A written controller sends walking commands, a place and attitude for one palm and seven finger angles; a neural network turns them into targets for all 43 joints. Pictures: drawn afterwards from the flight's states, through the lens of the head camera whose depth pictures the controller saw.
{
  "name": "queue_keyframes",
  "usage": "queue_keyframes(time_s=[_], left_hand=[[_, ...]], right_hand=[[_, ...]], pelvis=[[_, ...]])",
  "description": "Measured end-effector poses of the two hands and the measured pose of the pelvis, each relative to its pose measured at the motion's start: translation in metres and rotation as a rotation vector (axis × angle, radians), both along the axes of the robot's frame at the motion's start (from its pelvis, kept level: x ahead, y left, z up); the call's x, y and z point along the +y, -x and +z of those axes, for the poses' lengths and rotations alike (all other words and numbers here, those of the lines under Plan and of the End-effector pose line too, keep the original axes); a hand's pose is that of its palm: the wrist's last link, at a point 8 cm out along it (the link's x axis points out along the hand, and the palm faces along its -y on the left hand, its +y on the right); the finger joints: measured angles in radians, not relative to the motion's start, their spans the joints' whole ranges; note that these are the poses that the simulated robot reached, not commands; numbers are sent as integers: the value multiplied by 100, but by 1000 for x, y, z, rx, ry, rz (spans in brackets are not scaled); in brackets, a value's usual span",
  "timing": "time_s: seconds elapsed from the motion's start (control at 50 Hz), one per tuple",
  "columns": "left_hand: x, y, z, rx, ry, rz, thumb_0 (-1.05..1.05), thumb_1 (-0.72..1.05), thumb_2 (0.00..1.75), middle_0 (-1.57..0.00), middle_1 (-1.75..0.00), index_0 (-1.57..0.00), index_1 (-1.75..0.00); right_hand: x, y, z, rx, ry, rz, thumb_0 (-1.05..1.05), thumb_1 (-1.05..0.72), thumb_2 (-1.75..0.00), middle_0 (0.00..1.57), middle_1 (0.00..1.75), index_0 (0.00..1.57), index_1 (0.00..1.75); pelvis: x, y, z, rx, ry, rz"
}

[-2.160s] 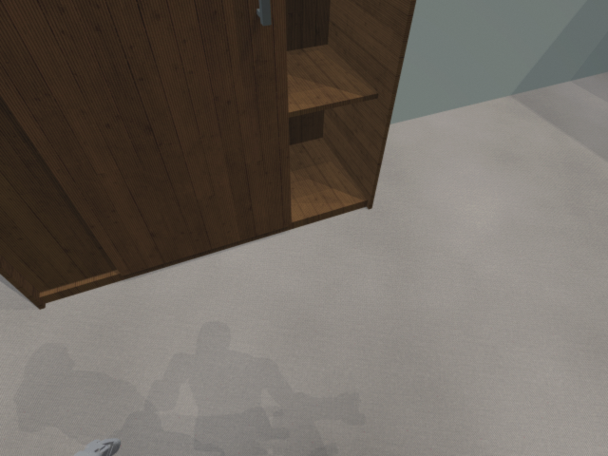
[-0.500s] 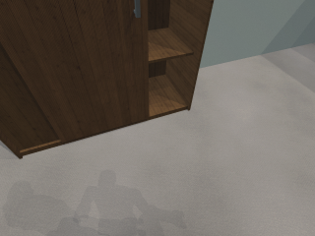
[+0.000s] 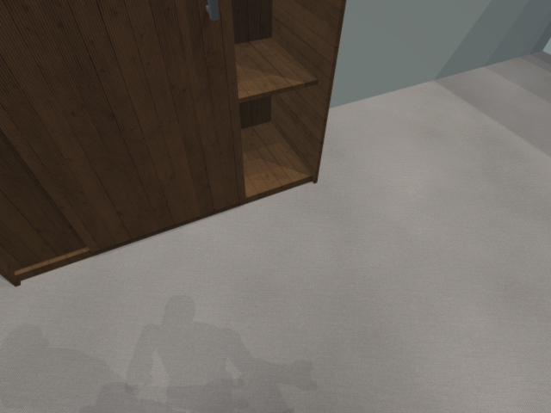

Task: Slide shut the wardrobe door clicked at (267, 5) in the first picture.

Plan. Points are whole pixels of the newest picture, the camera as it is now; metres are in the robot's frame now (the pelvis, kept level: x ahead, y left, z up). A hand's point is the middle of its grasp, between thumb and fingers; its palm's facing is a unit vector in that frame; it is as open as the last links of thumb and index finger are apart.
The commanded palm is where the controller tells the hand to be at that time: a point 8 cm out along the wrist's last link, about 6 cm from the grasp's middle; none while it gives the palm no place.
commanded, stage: walk to a spot facing it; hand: left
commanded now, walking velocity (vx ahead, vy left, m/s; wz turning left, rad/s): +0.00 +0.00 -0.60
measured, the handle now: out of the picture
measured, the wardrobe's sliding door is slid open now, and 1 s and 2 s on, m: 0.38 0.38 0.38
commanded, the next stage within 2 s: none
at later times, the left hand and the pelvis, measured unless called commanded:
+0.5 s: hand out of the picture +0.04 +0.16 -0.15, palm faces -0.12 -0.97 -0.20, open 7.4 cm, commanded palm none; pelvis +0.06 -0.02 +0.01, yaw -14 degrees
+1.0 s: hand (228, 260) +0.44 +0.14 -0.17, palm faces -0.51 -0.84 -0.19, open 7.4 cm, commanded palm none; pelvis +0.25 +0.02 +0.00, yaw -34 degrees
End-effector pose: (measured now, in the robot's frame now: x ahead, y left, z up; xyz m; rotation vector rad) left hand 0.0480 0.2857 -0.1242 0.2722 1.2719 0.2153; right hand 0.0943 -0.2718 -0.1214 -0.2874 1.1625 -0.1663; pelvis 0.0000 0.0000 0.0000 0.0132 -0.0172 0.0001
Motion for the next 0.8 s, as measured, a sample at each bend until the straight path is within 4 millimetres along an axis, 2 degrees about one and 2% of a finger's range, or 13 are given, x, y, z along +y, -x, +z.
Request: queue_keyframes(time_s=[0.08,0.16,0.2,0.24,0.36,0.48,0.58,0.64,0.68,0.74,0.8], left_hand=[[-20,3,-10,29,24,-33,0,90,90,-20,-29,-20,-30],[-46,6,-16,23,44,-55,0,90,90,-20,-29,-20,-30],[-57,12,-16,17,54,-44,0,90,90,-20,-29,-20,-30],[-68,20,-12,37,69,-36,0,90,90,-20,-29,-20,-30],[-84,30,1,134,109,-58,0,90,90,-21,-29,-20,-30],[-76,12,2,178,116,-83,0,90,90,-21,-30,-21,-30],[-55,-25,-5,191,114,-107,0,90,90,-21,-30,-21,-30],[-37,-58,-16,199,115,-131,0,90,90,-21,-29,-21,-30],[-24,-87,-29,202,116,-160,0,90,90,-21,-29,-20,-30],[-13,-145,-35,183,112,-239,1,90,90,-20,-29,-20,-30],[-16,-217,-29,109,118,-322,1,91,90,-20,-29,-20,-30]], right_hand=[[3,23,-16,9,-49,-54,0,-91,-90,21,30,20,30],[-3,47,-39,46,-98,-102,0,-91,-90,21,30,20,30],[-6,56,-42,84,-111,-116,0,-91,-90,21,30,20,30],[-8,59,-36,101,-120,-128,1,-91,-90,21,30,20,30],[-15,49,-13,51,-118,-193,1,-91,-90,20,30,20,30],[-13,15,-2,-6,-95,-238,1,-91,-90,20,30,19,30],[1,-36,6,-77,-79,-248,1,-91,-90,20,30,19,30],[13,-73,11,-142,-62,-254,1,-91,-90,20,30,19,30],[21,-92,10,-199,-36,-267,1,-91,-90,20,30,19,30],[34,-95,15,-221,-22,-324,0,-91,-90,20,30,20,30],[50,-77,17,-160,-27,-407,0,-91,-90,21,30,20,30]], pelvis=[[-8,6,-9,-4,-22,-53],[-21,6,-20,-11,-10,-93],[-26,3,-19,-7,0,-95],[-29,-1,-13,0,3,-110],[-31,-20,5,32,-10,-172],[-23,-50,8,48,-1,-234],[-7,-84,5,54,13,-283],[6,-110,-1,55,19,-319],[16,-128,-10,53,30,-352],[23,-149,-10,31,30,-412],[25,-171,-1,26,36,-456]])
